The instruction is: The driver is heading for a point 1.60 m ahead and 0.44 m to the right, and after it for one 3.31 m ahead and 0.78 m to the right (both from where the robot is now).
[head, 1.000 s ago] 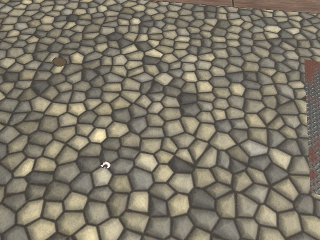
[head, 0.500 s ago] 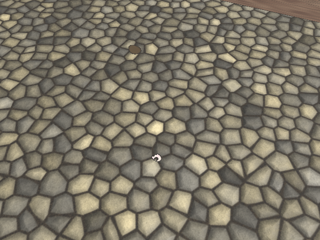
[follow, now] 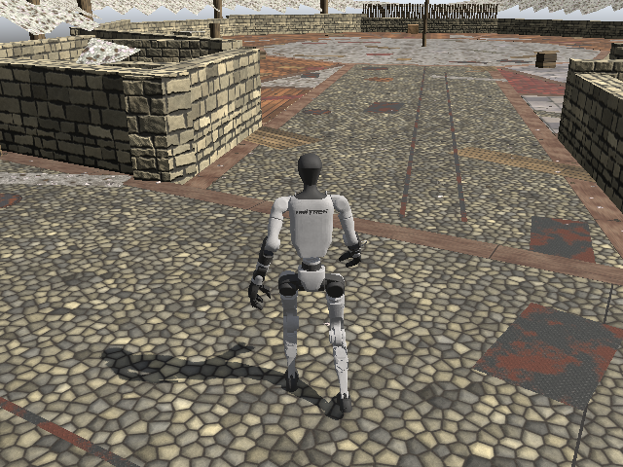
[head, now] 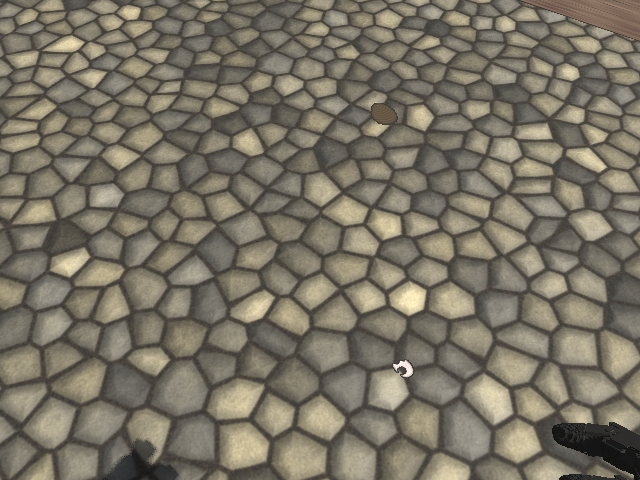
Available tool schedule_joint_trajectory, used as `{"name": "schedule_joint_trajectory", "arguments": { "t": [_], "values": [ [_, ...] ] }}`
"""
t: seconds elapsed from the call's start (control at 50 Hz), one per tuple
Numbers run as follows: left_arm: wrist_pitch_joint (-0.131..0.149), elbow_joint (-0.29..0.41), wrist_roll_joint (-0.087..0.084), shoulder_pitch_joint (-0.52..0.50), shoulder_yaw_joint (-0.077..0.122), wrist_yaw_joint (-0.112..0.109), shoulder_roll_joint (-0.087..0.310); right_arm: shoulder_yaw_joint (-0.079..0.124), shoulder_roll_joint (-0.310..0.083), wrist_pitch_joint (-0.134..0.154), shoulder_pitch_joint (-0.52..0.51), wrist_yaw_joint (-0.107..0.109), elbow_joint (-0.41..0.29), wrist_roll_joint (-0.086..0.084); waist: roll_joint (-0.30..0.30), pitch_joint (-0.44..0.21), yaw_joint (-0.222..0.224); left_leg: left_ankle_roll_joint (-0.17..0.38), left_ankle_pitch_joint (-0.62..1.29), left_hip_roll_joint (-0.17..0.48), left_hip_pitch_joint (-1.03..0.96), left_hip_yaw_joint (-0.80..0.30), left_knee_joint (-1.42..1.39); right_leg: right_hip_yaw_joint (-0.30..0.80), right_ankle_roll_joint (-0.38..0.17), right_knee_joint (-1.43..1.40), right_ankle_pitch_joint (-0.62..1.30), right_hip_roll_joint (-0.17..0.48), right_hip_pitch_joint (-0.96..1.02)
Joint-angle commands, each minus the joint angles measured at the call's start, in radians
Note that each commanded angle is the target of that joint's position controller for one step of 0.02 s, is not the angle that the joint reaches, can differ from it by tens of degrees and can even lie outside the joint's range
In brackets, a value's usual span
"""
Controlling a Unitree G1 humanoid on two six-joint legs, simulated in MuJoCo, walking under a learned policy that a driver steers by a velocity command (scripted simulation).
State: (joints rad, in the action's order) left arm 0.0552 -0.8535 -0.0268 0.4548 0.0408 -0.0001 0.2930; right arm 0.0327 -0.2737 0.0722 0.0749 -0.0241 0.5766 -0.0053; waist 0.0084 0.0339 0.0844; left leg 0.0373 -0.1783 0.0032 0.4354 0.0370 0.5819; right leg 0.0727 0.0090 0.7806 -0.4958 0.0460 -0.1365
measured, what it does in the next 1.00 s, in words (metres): walks ahead, turning right: right foot, then left foot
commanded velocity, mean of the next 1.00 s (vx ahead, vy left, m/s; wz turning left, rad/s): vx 0.35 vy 0.00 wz -0.46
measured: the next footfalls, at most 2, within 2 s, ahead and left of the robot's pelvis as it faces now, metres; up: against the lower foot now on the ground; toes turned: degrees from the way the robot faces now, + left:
right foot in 0.48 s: +0.40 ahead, -0.14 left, +0.00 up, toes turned -17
left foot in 0.92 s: +0.65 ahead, -0.05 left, +0.00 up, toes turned -35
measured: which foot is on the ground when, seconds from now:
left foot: down 0.00-0.46, up 0.48-0.90, down 0.92-1.00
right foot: up 0.00-0.46, down 0.48-0.92, up 0.94-1.00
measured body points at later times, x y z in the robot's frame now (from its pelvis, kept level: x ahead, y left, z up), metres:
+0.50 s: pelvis +0.27 -0.03 -0.01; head +0.31 -0.05 +0.43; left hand +0.54 +0.14 -0.09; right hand +0.21 -0.32 -0.14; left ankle +0.08 +0.11 -0.69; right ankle +0.36 -0.13 -0.73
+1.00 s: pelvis +0.48 -0.07 +0.00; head +0.52 -0.08 +0.45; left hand +0.74 +0.11 -0.10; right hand +0.52 -0.38 -0.08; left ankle +0.62 -0.02 -0.73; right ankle +0.36 -0.13 -0.68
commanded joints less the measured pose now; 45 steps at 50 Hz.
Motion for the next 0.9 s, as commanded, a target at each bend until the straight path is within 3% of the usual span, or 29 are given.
{"name": "schedule_joint_trajectory", "arguments": {
  "t": [0.02,0.04,0.06,0.1,0.14,0.2,0.26,0.34,0.38,0.42,0.44,0.46,0.48,0.5,0.52,0.54,0.56,0.58,0.6,0.66,0.72,0.78,0.82,0.86,0.9],
  "values": [
    [0.039,0.136,-0.032,-0.097,0.034,0.001,0.155,0.06,-0.163,0.003,0.328,0.012,0.036,0.005,-0.189,-0.161,-0.193,0.179,-0.305,0.375,-0.621,-0.532,-0.315,0.061,-0.034,0.479,0.047,0.012,-0.636],
    [0.035,0.132,-0.021,-0.124,0.032,-0.001,0.138,0.051,-0.133,0.007,0.268,0.01,0.037,0.004,-0.133,-0.1,-0.162,0.159,-0.199,0.323,-0.518,-0.421,-0.338,0.04,-0.032,0.45,0.129,0.048,-0.605],
    [0.028,0.13,-0.007,-0.134,0.034,-0.001,0.123,0.046,-0.11,0.011,0.223,0.008,0.041,0.009,-0.13,-0.054,-0.135,0.148,-0.109,0.283,-0.439,-0.331,-0.368,0.039,-0.025,0.409,0.19,0.069,-0.578],
    [0.005,0.112,-0.009,-0.104,0.031,0.003,0.08,0.045,-0.084,0.03,0.182,0.008,0.054,0.019,-0.132,-0.031,-0.095,0.139,0.037,0.245,-0.354,-0.205,-0.418,0.033,-0.017,0.397,0.268,0.083,-0.504],
    [-0.012,0.117,-0.007,-0.115,0.028,0.004,0.054,0.051,-0.084,0.047,0.176,0.009,0.077,0.015,-0.098,-0.001,-0.078,0.145,0.164,0.242,-0.326,-0.12,-0.441,0.041,-0.006,0.377,0.306,0.081,-0.527],
    [-0.014,0.15,0.001,-0.184,0.026,0.006,0.044,0.059,-0.103,0.052,0.184,0.015,0.108,0.018,-0.07,0.04,-0.081,0.149,0.24,0.238,-0.333,-0.028,-0.464,0.057,0.007,0.24,0.421,0.07,-0.585],
    [-0.004,0.186,0.006,-0.289,0.015,0.027,0.032,0.065,-0.132,0.046,0.189,0.025,0.127,0.013,-0.051,0.069,-0.112,0.128,0.264,0.221,-0.336,0.064,-0.483,-0.011,-0.004,0.032,0.557,0.057,-0.543],
    [0.002,0.253,0.003,-0.427,0.003,0.058,0.02,0.075,-0.17,0.022,0.264,0.034,0.173,-0.003,-0.023,0.103,-0.159,0.114,0.352,0.261,-0.463,0.119,-0.449,-0.077,-0.042,-0.116,0.551,0.044,-0.572],
    [0.003,0.282,0.001,-0.452,0.008,0.071,0.035,0.078,-0.186,0.002,0.273,0.038,0.185,-0.008,-0.038,0.084,-0.149,0.099,0.534,0.272,-0.533,0.146,-0.379,-0.117,-0.071,-0.153,0.483,0.014,-0.553],
    [-0.005,0.293,0.002,-0.41,0.027,0.074,0.071,0.085,-0.219,-0.017,0.268,0.047,0.183,-0.01,-0.086,0.008,-0.105,0.079,0.885,0.271,-0.583,0.169,-0.235,-0.177,-0.111,-0.148,0.379,-0.056,-0.442],
    [-0.01,0.281,0.0,-0.327,0.045,0.072,0.103,0.088,-0.232,-0.027,0.261,0.052,0.178,-0.011,-0.105,-0.05,-0.055,0.071,1.004,0.265,-0.58,0.176,-0.101,-0.196,-0.136,-0.143,0.331,-0.095,-0.334],
    [-0.014,0.253,-0.003,-0.187,0.073,0.062,0.152,0.086,-0.236,-0.032,0.245,0.056,0.171,-0.017,-0.098,-0.127,0.027,0.049,0.988,0.243,-0.501,0.189,0.091,-0.19,-0.172,-0.193,0.355,-0.129,-0.124],
    [-0.027,0.22,-0.002,-0.027,0.104,0.041,0.214,0.074,-0.214,-0.025,0.245,0.06,0.155,-0.01,-0.033,-0.21,0.105,0.01,0.721,0.201,-0.277,0.185,0.373,-0.054,-0.22,-0.235,0.374,-0.071,0.181],
    [-0.023,0.229,-0.005,-0.054,0.117,0.03,0.322,0.023,-0.047,0.001,0.365,0.038,0.103,0.031,0.243,-0.293,-0.041,-0.059,-0.359,-0.008,0.201,0.107,0.758,0.51,-0.412,-0.271,0.27,0.213,0.542],
    [-0.007,0.258,0.004,-0.02,0.097,0.031,0.249,0.027,-0.122,0.044,0.271,0.022,0.086,-0.004,0.133,-0.445,0.037,-0.05,-0.427,-0.051,0.315,-0.137,0.881,0.801,-0.476,-0.443,0.126,0.295,0.602],
    [0.006,0.255,0.016,-0.074,0.082,0.033,0.2,0.041,-0.175,0.063,0.148,0.016,0.046,-0.041,0.075,-0.278,0.048,-0.033,-0.327,0.0,0.378,-0.158,0.845,0.643,-0.407,-0.482,0.269,0.267,0.481],
    [0.012,0.262,0.015,-0.149,0.074,0.033,0.176,0.036,-0.166,0.071,0.131,0.023,0.038,-0.032,-0.007,-0.165,-0.01,-0.03,-0.248,0.041,0.34,-0.148,0.755,0.498,-0.369,-0.469,0.484,0.222,0.315],
    [0.012,0.275,0.013,-0.218,0.066,0.031,0.151,0.04,-0.168,0.067,0.139,0.031,0.053,-0.004,-0.045,-0.106,-0.056,-0.044,-0.226,0.07,0.277,-0.135,0.681,0.384,-0.34,-0.458,0.693,0.182,0.175],
    [0.011,0.287,0.024,-0.255,0.06,0.025,0.135,0.047,-0.18,0.053,0.16,0.034,0.06,0.012,-0.031,-0.09,-0.089,-0.058,-0.211,0.087,0.199,-0.136,0.647,0.31,-0.331,-0.466,0.824,0.156,0.072],
    [0.007,0.268,0.024,-0.269,0.065,0.009,0.157,0.035,-0.133,0.015,0.185,0.039,0.067,0.026,-0.008,-0.079,-0.122,-0.112,-0.157,0.072,0.114,-0.096,0.5,0.2,-0.317,-0.48,1.026,0.103,-0.086],
    [-0.019,0.243,0.012,-0.257,0.073,-0.015,0.181,0.017,-0.092,0.0,0.117,0.043,0.051,0.028,0.038,-0.107,-0.103,-0.139,0.0,0.014,0.053,-0.069,0.286,0.118,-0.26,-0.432,1.03,0.022,-0.147],
    [-0.051,0.227,0.002,-0.226,0.073,-0.032,0.181,0.016,-0.097,-0.004,0.025,0.032,0.034,0.014,0.079,-0.143,-0.061,-0.138,0.155,-0.034,-0.009,-0.077,0.108,0.152,-0.203,-0.393,0.866,0.003,-0.136],
    [-0.063,0.222,0.003,-0.215,0.072,-0.035,0.177,0.021,-0.113,-0.006,-0.012,0.027,0.022,0.008,0.093,-0.141,-0.05,-0.13,0.135,-0.045,-0.005,-0.106,0.036,0.225,-0.191,-0.351,0.772,0.023,-0.091],
    [-0.067,0.224,0.01,-0.225,0.064,-0.038,0.157,0.034,-0.14,0.001,0.008,0.021,0.028,0.012,0.112,-0.145,-0.062,-0.104,0.108,-0.035,-0.016,-0.127,-0.028,0.29,-0.178,-0.29,0.707,0.051,-0.029],
    [-0.063,0.23,0.012,-0.254,0.051,-0.039,0.124,0.042,-0.143,0.018,0.061,0.02,0.042,0.023,0.119,-0.14,-0.104,-0.051,0.26,-0.006,-0.13,-0.113,-0.168,0.298,-0.137,-0.193,0.632,0.016,-0.033]
  ]
}}
Over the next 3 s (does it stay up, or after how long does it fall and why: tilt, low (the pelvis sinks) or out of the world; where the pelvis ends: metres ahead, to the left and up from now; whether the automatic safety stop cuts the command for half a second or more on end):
stays up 1.39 -0.25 0.02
